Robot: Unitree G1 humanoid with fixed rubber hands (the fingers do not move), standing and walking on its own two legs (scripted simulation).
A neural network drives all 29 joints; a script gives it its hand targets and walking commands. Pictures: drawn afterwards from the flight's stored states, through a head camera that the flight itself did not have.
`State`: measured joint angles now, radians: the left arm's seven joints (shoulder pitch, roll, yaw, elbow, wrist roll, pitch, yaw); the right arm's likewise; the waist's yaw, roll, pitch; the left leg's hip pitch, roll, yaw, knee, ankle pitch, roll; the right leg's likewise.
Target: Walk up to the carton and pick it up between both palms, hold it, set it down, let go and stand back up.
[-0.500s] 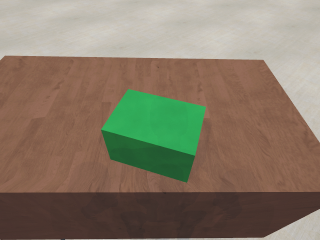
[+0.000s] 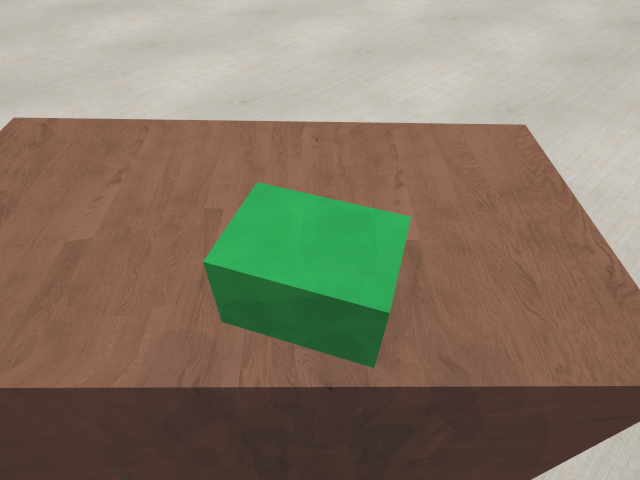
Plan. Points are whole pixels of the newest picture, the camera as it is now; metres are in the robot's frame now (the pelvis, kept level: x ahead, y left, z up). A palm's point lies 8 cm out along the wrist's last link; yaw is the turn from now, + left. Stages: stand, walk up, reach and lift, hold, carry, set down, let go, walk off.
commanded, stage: stand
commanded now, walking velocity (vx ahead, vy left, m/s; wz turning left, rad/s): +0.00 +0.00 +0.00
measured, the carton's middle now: (313, 271) +0.43 +0.01 -0.03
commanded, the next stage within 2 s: none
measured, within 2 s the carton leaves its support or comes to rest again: neither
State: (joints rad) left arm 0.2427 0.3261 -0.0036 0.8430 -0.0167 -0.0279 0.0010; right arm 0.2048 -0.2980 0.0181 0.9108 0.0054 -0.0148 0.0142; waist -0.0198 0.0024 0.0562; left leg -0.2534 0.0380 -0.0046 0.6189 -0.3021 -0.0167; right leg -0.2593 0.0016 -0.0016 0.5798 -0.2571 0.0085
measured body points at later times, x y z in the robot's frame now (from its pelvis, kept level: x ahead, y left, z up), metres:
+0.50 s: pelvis +0.00 +0.00 +0.00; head +0.01 +0.00 +0.45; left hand +0.10 +0.28 -0.12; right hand +0.08 -0.27 -0.13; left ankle +0.02 +0.13 -0.73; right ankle +0.04 -0.13 -0.73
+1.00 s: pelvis +0.00 +0.00 +0.00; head +0.01 +0.00 +0.45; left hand +0.09 +0.28 -0.12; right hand +0.08 -0.27 -0.13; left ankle +0.02 +0.13 -0.73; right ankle +0.04 -0.13 -0.73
